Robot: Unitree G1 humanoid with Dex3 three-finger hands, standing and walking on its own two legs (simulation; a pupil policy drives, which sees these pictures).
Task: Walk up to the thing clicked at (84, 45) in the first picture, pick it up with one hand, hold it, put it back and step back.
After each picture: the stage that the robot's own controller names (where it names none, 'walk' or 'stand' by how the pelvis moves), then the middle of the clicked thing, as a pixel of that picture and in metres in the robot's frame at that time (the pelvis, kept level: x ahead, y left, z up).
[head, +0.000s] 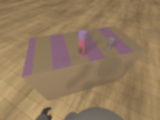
stand; (82, 44) +0.62 +0.11 +0.06
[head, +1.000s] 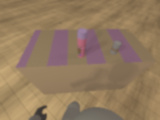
rise first; (81, 44) +0.56 +0.14 +0.08
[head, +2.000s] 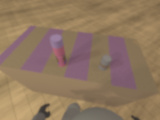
stand; (59, 52) +0.41 +0.26 +0.09
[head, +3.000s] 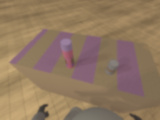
stand; (68, 55) +0.43 +0.20 +0.07
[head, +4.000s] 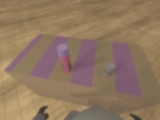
stand; (65, 60) +0.40 +0.21 +0.06
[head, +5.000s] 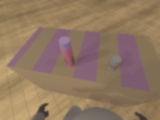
stand; (68, 54) +0.42 +0.19 +0.08
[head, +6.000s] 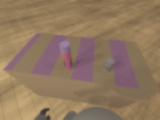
stand; (67, 57) +0.44 +0.20 +0.06
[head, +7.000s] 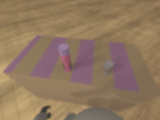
stand; (66, 59) +0.42 +0.21 +0.06
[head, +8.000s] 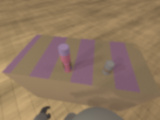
stand; (66, 59) +0.42 +0.21 +0.06
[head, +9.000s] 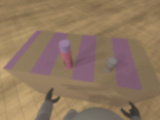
rise first; (67, 56) +0.43 +0.20 +0.06
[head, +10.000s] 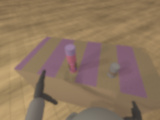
go down; (71, 60) +0.42 +0.19 +0.07
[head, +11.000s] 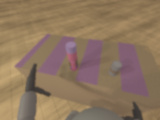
go down; (72, 58) +0.43 +0.18 +0.07
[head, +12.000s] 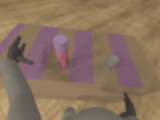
go down; (62, 55) +0.40 +0.17 +0.12
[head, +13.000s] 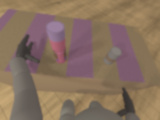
close in; (59, 47) +0.42 +0.18 +0.14
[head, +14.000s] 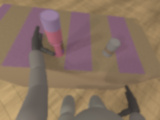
close in; (55, 39) +0.45 +0.18 +0.16
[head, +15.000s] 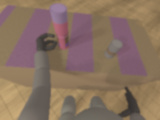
lift; (61, 31) +0.51 +0.17 +0.16
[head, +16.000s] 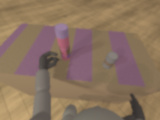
lift; (64, 44) +0.48 +0.18 +0.13
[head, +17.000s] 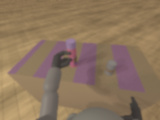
close; (72, 54) +0.50 +0.18 +0.10
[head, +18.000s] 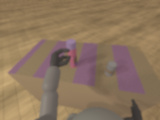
close; (72, 54) +0.49 +0.18 +0.09
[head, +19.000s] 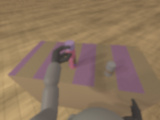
close; (71, 55) +0.49 +0.18 +0.08
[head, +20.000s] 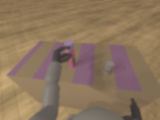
close; (70, 55) +0.50 +0.18 +0.08
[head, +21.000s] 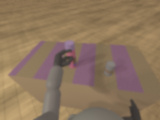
stand; (71, 55) +0.49 +0.18 +0.08
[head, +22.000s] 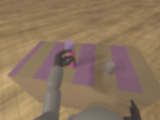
stand; (71, 56) +0.49 +0.18 +0.08
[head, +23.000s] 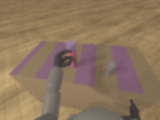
stand; (72, 56) +0.49 +0.18 +0.08
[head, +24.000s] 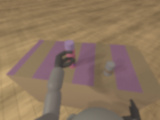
stand; (71, 55) +0.49 +0.18 +0.08
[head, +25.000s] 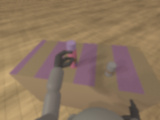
stand; (72, 55) +0.49 +0.18 +0.08
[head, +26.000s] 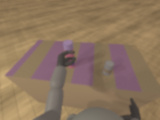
hold; (69, 55) +0.49 +0.19 +0.08
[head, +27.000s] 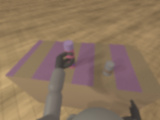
crouch; (70, 55) +0.49 +0.19 +0.08
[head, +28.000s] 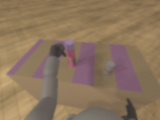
crouch; (71, 55) +0.49 +0.18 +0.08
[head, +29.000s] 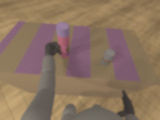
lower; (64, 43) +0.50 +0.17 +0.11
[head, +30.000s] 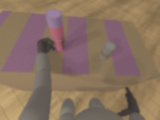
lower; (58, 35) +0.51 +0.18 +0.14
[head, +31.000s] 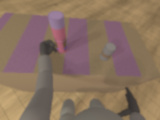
lower; (59, 36) +0.51 +0.17 +0.14
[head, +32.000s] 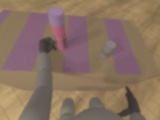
lower; (59, 33) +0.52 +0.17 +0.15
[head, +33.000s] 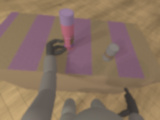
open; (68, 33) +0.53 +0.14 +0.15
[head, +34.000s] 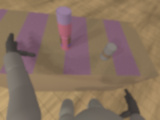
sink last; (65, 32) +0.53 +0.14 +0.14
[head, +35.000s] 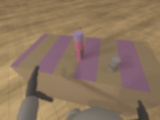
stand; (79, 47) +0.53 +0.15 +0.12
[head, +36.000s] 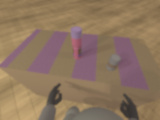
stand; (76, 44) +0.52 +0.14 +0.13
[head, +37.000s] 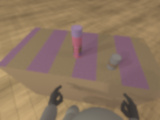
stand; (77, 43) +0.52 +0.14 +0.13
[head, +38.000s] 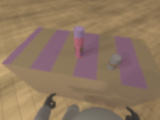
stand; (79, 44) +0.53 +0.13 +0.11
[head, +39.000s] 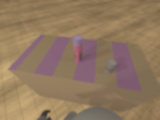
walk; (78, 50) +0.53 +0.14 +0.06
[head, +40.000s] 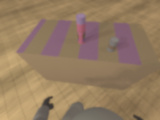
walk; (81, 30) +0.69 +0.14 +0.08
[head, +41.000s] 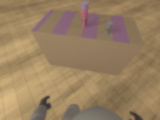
walk; (84, 16) +0.99 +0.14 +0.08
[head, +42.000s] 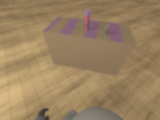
stand; (87, 20) +1.16 +0.15 +0.07
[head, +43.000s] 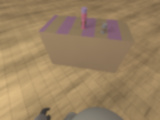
stand; (83, 18) +1.15 +0.15 +0.06
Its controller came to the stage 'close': yes
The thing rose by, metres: 0.00
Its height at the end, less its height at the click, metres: +0.00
